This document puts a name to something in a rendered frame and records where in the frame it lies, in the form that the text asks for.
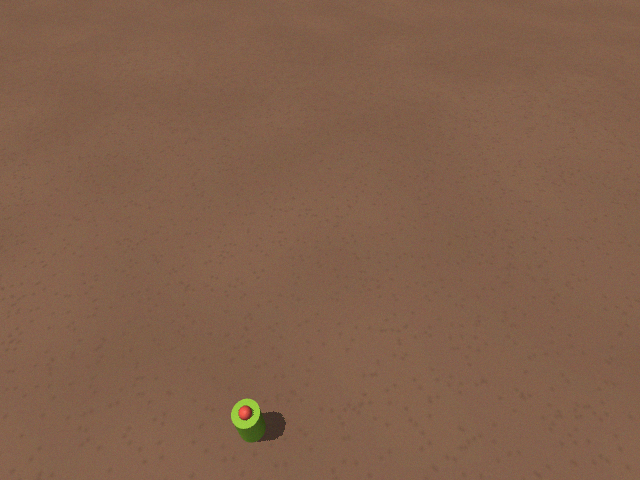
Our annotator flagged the bottle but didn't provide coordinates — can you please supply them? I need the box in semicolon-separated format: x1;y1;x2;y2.
231;399;266;443

